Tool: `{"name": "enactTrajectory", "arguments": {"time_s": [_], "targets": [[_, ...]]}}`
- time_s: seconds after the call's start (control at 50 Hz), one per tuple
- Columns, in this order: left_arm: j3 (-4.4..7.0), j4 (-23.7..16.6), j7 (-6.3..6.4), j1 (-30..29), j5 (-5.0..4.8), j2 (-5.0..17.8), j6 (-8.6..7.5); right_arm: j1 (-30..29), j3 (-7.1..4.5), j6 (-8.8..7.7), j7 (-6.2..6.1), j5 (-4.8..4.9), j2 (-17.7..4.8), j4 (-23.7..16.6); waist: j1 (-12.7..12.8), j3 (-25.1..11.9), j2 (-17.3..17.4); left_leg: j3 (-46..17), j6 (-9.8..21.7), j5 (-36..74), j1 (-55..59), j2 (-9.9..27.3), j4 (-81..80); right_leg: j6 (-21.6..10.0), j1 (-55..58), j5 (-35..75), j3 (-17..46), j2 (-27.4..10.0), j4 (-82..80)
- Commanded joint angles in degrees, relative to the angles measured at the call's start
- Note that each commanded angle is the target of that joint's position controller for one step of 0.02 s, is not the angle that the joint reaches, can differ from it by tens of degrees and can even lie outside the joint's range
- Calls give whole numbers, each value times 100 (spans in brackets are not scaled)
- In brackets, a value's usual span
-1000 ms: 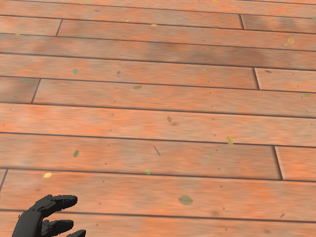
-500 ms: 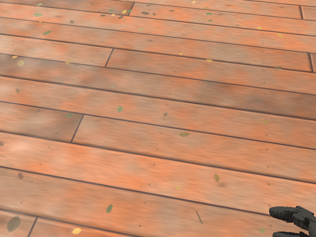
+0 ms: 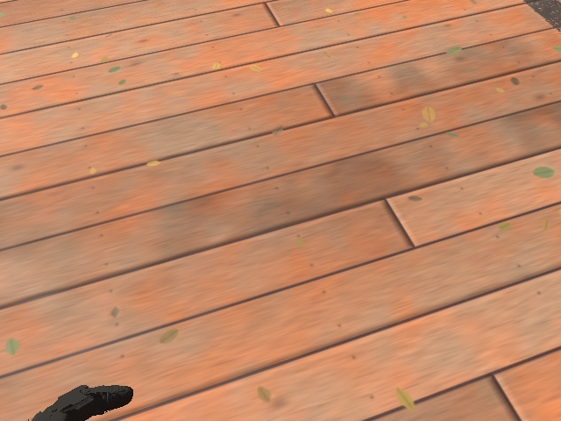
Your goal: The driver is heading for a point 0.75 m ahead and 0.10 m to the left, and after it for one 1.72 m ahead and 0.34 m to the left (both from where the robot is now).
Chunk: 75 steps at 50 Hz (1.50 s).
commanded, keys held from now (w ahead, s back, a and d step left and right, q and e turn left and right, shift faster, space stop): w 0.06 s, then w+q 0.80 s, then w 0.06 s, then no key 0.08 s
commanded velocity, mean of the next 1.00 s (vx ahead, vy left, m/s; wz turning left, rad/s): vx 0.49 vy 0.00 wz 0.27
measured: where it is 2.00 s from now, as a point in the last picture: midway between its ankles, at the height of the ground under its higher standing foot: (226, 324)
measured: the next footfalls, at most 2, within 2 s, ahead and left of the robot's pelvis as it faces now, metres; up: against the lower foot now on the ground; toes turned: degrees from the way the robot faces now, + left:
right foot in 0.04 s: +0.19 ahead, -0.11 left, +0.00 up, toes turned -5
left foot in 0.60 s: +0.49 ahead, +0.12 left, +0.00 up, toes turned +10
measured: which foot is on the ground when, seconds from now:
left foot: down 0.00-0.06, up 0.08-0.58, down 0.60-1.00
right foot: up 0.00-0.02, down 0.04-0.60, up 0.62-1.00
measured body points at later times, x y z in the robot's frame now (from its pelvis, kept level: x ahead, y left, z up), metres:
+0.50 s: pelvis +0.27 -0.01 +0.01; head +0.30 -0.01 +0.45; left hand +0.31 +0.27 -0.11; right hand +0.46 -0.25 -0.10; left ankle +0.45 +0.14 -0.69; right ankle +0.15 -0.11 -0.73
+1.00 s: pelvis +0.56 +0.05 +0.01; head +0.59 +0.08 +0.46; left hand +0.68 +0.36 -0.07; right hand +0.72 -0.20 -0.09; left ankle +0.46 +0.11 -0.73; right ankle +0.78 -0.03 -0.69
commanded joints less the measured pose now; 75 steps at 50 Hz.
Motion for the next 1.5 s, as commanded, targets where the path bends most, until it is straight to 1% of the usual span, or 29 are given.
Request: {"name": "enactTrajectory", "arguments": {"time_s": [0.02,0.04,0.06,0.08,0.1,0.12,0.18,0.3,0.48,0.54,0.58,0.6,0.62,0.64,0.66,0.7,0.8,0.96,1.06,1.08,1.1,1.12,1.16,1.2,1.26,1.34,1.4,1.44,1.5], "targets": [[323,-369,-7,497,25,762,-32,-201,-296,52,-65,93,-1241,-331,780,-448,665,-295,788,5877,-126,1440,1353,-406,1234,-555,-467,588,-250],[503,-108,73,1444,5,1043,-3,-169,-226,58,-82,82,-1103,-329,1282,-942,512,-159,611,5605,-806,1235,2559,-622,2747,-158,-391,771,-589],[624,63,211,2170,-20,1514,53,47,-30,7,-57,-172,-587,-448,1368,-1495,-548,-167,368,2256,-2492,891,4428,-997,4556,254,1275,-388,-519],[577,-82,197,1883,-24,1794,-28,439,155,-156,34,-150,-187,-651,850,-2364,-1432,-1086,128,-1283,-4380,-165,6157,-2096,5805,-975,4535,-1731,-1527],[424,-94,146,1913,33,1239,-99,-181,0,-277,97,110,-820,-612,1282,-2220,-403,-1867,212,-1027,-4873,117,6459,-1813,5533,-1200,4293,-1772,-1952],[359,-21,137,1713,81,1074,-163,-603,-4,-317,120,256,-847,-757,1230,-1397,-349,-1771,320,-630,-5073,326,6292,-1569,4783,-779,3335,-1586,-1947],[206,43,150,906,160,621,-301,-372,-4,-158,68,56,-692,-529,586,-590,-201,-1856,265,373,-4116,866,5308,-1166,2889,452,1715,-987,-2301],[252,435,246,963,240,672,-514,-603,37,65,22,41,-339,-514,561,-94,-52,-2105,9,1763,-4451,681,4132,-982,2584,1112,350,-801,-2926],[341,886,369,1429,92,901,-318,-1777,164,-22,338,10,-82,-1066,1036,346,10,-1462,370,2340,-4758,389,1994,-650,3950,1669,-527,-1130,-2713],[408,875,457,1271,51,1124,-171,-1550,69,22,417,10,-272,-1219,742,-17,-257,-1019,674,1439,-4146,-6,1945,-447,4300,3991,-747,-1198,-1801],[407,832,523,1115,31,1194,-86,-371,-167,68,363,17,-685,-1016,36,-748,-290,-818,1000,1313,-2443,-470,1746,-205,3907,4958,-963,-976,-54],[337,768,554,1153,73,1064,-120,535,-348,111,263,32,-1078,-839,-405,-1273,108,-1557,1289,1539,-730,-177,1532,30,2731,3657,-983,-732,1517],[78,489,455,1747,259,218,-269,595,-456,101,199,64,-1662,-833,208,-1732,1650,-4667,2348,866,1302,1323,1233,447,70,-1749,-689,465,3656],[73,456,351,1372,116,524,-507,711,-329,27,221,23,-1300,-1000,-94,-2544,1156,-6367,2725,324,1939,1783,392,407,-750,-2867,685,773,4490],[155,285,276,828,-105,843,-644,533,-247,-15,218,-24,-990,-980,-219,-1813,827,-5511,2389,533,1534,1635,232,271,-1231,-2391,877,419,4419],[140,238,319,564,67,796,-737,-183,-161,-35,202,3,-701,-1088,245,-795,116,-4264,2030,1589,-126,1166,171,219,-877,-1637,736,-22,3351],[143,244,361,742,227,623,-446,-495,-139,-42,68,-45,-718,-1225,646,-418,357,-3273,1990,2958,-1718,715,-238,628,-53,-997,527,-141,2075],[50,-24,222,-576,165,477,-557,145,-124,97,-70,-1,-730,-871,51,-226,714,-2963,1387,2482,-1641,455,237,633,571,1259,396,337,-629],[213,191,193,345,331,789,-710,-119,-49,188,-124,-73,-499,-914,632,-805,795,-3110,830,3867,-1117,228,1904,13,1972,2044,371,283,-1376],[272,206,219,905,449,1143,-731,-6,44,151,-121,-174,-271,-1072,757,-1586,145,-2882,539,2586,-1917,-158,3168,-427,3529,4225,1186,-674,-818],[283,407,208,1329,420,1136,-613,959,134,126,-101,-88,-73,-870,629,-2445,-1324,-2500,101,-1399,-3285,-818,4990,-1566,5114,5144,2860,-1970,-731],[213,451,166,1480,180,815,-519,1107,62,156,-74,-56,-538,-749,699,-2593,-963,-2758,-1,-1947,-3622,-598,5540,-1604,5026,3893,3406,-2018,-932],[96,361,189,782,162,546,-385,89,-10,337,-124,-11,-714,-883,745,-1421,-200,-2461,-158,-1302,-3954,-237,5661,-1178,3771,2225,2550,-1492,-1333],[-12,366,193,170,229,363,-298,-155,15,517,-160,-70,-468,-973,419,-771,-328,-2234,-194,-974,-3355,123,4563,-925,2407,1610,1868,-1032,-1742],[53,477,219,-6,271,522,-217,46,136,553,-195,-122,-66,-830,339,-835,-713,-1774,-252,-543,-2228,36,3032,-903,1765,2050,1159,-643,-1871],[21,629,253,-25,151,518,-124,32,121,575,-156,-163,-104,-671,267,-1032,-509,-1599,-44,1217,-1150,-40,1435,-740,1585,235,1048,-597,-1824],[-66,797,202,438,265,347,-118,-595,31,599,-194,-267,-691,-942,693,-373,364,-2304,462,844,-1410,547,959,90,1096,-2099,678,110,-1734],[-58,831,256,251,240,389,-78,-677,87,517,-154,-262,-331,-849,590,-64,626,-2162,463,-404,-2354,284,747,249,1725,-1538,430,254,-1405],[-60,990,317,443,223,338,-62,-677,129,347,-145,-237,-188,-788,632,-177,660,-2097,276,722,-2145,246,912,158,1873,-739,394,234,-1178]]}}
